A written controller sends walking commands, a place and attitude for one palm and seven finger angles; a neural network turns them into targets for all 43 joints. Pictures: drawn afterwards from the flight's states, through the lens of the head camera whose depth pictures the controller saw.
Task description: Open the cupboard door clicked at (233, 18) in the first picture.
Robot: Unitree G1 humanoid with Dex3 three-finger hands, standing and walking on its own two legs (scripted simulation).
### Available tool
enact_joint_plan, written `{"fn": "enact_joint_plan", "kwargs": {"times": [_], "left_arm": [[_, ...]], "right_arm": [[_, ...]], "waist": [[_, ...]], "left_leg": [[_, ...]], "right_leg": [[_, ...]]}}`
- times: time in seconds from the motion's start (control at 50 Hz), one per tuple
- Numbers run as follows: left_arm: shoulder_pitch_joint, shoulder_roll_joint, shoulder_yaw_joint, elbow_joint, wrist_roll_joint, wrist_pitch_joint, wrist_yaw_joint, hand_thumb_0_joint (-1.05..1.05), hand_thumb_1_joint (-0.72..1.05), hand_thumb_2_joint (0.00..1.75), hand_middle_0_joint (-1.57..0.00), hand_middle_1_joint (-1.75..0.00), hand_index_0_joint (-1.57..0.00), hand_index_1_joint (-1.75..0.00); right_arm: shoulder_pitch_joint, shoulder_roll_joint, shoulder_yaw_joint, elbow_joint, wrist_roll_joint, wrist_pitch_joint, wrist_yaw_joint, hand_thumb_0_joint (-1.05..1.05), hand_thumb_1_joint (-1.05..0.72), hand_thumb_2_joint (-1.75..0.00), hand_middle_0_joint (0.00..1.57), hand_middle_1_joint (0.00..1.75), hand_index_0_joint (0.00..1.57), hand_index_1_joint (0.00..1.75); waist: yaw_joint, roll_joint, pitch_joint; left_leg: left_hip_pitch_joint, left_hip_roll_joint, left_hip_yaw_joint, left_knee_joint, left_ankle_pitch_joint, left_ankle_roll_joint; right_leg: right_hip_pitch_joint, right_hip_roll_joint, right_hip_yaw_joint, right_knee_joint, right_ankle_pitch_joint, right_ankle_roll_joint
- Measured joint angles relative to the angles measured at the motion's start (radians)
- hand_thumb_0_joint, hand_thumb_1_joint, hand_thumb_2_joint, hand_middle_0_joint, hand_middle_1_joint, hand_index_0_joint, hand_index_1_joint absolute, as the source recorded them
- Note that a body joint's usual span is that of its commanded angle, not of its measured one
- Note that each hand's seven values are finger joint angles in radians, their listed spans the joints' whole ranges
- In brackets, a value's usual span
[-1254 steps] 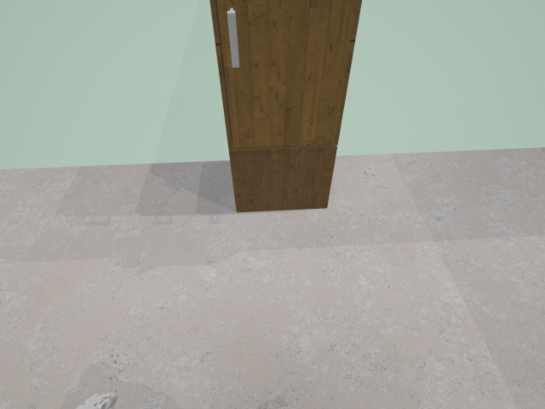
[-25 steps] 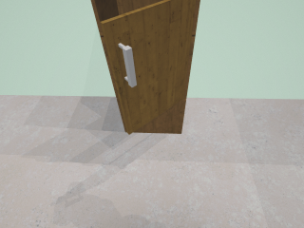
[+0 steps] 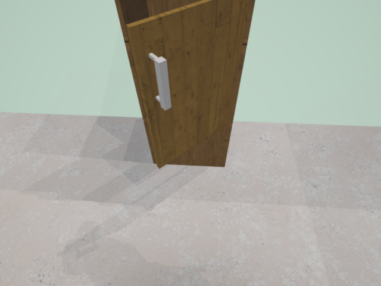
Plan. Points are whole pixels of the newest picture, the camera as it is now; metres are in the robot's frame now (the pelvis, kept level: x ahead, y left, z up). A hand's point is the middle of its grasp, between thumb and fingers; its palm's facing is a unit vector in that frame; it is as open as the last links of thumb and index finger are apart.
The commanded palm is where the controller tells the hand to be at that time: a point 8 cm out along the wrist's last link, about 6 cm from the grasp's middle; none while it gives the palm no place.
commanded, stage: look to check the result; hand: left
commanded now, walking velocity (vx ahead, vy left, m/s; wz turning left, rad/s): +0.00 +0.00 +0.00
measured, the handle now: (159, 82) +0.62 +0.12 +0.08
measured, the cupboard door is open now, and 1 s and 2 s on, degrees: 43 43 43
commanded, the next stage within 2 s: walk to a spot facing it in 0.44 s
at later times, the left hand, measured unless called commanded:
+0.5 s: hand out of the picture +0.11 +0.24 -0.15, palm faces -0.03 -0.94 -0.35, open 7.4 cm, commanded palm none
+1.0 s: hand out of the picture +0.11 +0.17 -0.18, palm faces -0.16 -0.94 -0.30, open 7.4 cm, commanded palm none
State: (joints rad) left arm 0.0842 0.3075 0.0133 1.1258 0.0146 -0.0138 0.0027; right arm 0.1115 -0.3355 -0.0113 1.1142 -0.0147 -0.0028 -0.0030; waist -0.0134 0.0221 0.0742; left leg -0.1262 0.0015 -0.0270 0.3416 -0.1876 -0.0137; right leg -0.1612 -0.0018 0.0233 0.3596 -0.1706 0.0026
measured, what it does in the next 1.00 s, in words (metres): stands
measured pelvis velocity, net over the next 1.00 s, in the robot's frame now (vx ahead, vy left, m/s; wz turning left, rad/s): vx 0.01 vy -0.03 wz -0.20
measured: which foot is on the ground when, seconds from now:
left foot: down 0.00-0.96, up 0.98-1.00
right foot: down 0.00-1.00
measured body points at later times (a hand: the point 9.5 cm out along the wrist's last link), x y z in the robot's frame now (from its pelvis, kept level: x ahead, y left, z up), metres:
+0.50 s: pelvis +0.02 +0.00 +0.00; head +0.05 -0.01 +0.45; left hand +0.11 +0.29 -0.13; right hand +0.10 -0.30 -0.14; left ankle +0.00 +0.13 -0.75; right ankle +0.02 -0.12 -0.75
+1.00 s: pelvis +0.01 -0.03 -0.03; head +0.05 -0.07 +0.42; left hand +0.11 +0.22 -0.16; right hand +0.02 -0.29 -0.19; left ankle +0.00 +0.13 -0.73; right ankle +0.00 -0.11 -0.75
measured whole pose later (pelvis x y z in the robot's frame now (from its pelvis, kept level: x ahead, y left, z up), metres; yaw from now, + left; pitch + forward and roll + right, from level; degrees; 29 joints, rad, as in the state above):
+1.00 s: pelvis +0.01 -0.03 -0.03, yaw -11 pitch -1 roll +2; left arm 0.19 0.22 0.06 0.97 0.03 0.04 -0.01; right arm 0.18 -0.24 -0.04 0.99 -0.02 0.05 -0.03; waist 0.02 0.03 0.12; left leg -0.25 0.08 0.10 0.74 -0.44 -0.05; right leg -0.32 0.03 0.02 0.70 -0.34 -0.06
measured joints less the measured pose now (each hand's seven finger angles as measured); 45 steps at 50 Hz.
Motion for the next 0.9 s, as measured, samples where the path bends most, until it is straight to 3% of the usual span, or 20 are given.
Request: {"fn": "enact_joint_plan", "kwargs": {"times": [0.64,0.82,0.9], "left_arm": [[-0.007,0.014,-0.001,-0.016,-0.001,0.0,0.004,0.0,0.9,0.9,-0.2,-0.3,-0.2,-0.3],[0.049,-0.026,0.02,-0.076,0.003,0.058,0.002,0.0,0.91,0.9,-0.2,-0.3,-0.2,-0.3],[0.07,-0.046,0.031,-0.112,0.003,0.08,-0.01,0.0,0.91,0.9,-0.2,-0.3,-0.2,-0.3]], "right_arm": [[-0.018,-0.005,0.004,-0.007,0.001,-0.001,-0.004,0.01,-0.91,-0.9,0.21,0.3,0.21,0.3],[0.012,0.064,-0.012,-0.087,-0.003,0.026,-0.024,0.0,-0.91,-0.9,0.21,0.3,0.2,0.3],[0.041,0.095,-0.017,-0.114,-0.011,0.031,-0.025,0.0,-0.91,-0.9,0.21,0.3,0.21,0.3]], "waist": [[0.006,-0.004,-0.006],[0.016,-0.023,0.007],[0.025,-0.033,0.034]], "left_leg": [[0.039,0.008,0.009,-0.027,-0.022,-0.004],[-0.013,0.028,0.093,0.1,-0.1,-0.008],[-0.023,0.042,0.144,0.156,-0.134,-0.015]], "right_leg": [[0.03,0.008,0.008,-0.017,-0.024,-0.004],[-0.08,0.037,0.087,0.16,-0.088,-0.007],[-0.172,0.03,0.035,0.381,-0.226,-0.01]]}}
